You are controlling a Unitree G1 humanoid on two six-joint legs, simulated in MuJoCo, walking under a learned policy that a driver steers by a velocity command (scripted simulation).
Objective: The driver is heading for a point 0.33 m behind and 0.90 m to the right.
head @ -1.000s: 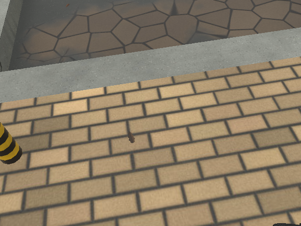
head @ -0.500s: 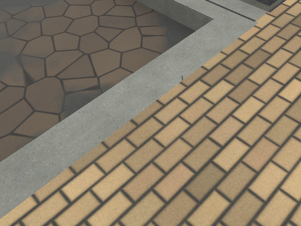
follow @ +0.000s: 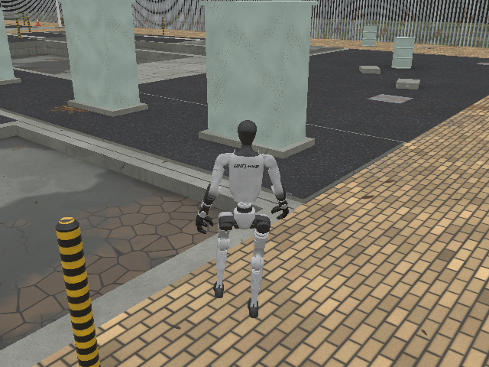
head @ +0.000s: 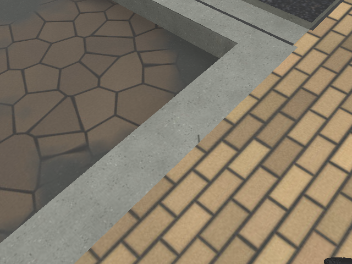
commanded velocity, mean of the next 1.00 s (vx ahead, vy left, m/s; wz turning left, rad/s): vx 0.08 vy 0.00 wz -0.83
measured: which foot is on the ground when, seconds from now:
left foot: up 0.00-0.16, down 0.18-0.58, up 0.60-1.00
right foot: down 0.00-0.18, up 0.20-0.56, down 0.58-1.00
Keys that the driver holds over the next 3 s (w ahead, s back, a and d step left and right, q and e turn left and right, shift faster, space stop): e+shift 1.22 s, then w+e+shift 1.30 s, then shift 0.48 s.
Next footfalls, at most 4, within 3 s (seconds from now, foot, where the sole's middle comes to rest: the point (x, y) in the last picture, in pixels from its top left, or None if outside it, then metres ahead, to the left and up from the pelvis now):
0.18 left None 0.33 0.10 -0.78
0.58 right None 0.19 -0.14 -0.78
1.08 left None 0.36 -0.02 -0.78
1.64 right None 0.07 -0.29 -0.78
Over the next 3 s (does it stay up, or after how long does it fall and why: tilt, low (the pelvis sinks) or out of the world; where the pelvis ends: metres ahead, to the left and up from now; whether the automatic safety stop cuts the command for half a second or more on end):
stays up -0.33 -1.15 -0.03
